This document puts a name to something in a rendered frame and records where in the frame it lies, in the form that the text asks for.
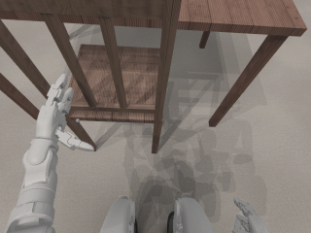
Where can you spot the chair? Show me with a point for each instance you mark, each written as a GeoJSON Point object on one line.
{"type": "Point", "coordinates": [111, 83]}

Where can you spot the left robot thigh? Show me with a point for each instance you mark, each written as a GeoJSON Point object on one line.
{"type": "Point", "coordinates": [119, 217]}

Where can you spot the robot thigh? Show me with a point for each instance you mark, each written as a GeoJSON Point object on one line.
{"type": "Point", "coordinates": [192, 217]}
{"type": "Point", "coordinates": [119, 217]}

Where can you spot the left robot hand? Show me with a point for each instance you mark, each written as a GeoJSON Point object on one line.
{"type": "Point", "coordinates": [53, 113]}

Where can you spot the table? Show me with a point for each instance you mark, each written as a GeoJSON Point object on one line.
{"type": "Point", "coordinates": [278, 19]}

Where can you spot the left robot forearm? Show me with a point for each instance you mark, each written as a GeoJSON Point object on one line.
{"type": "Point", "coordinates": [35, 200]}

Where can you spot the right robot hand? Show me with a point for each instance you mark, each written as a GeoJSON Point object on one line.
{"type": "Point", "coordinates": [252, 223]}

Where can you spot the right robot thigh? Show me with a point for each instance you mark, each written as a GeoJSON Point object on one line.
{"type": "Point", "coordinates": [192, 217]}

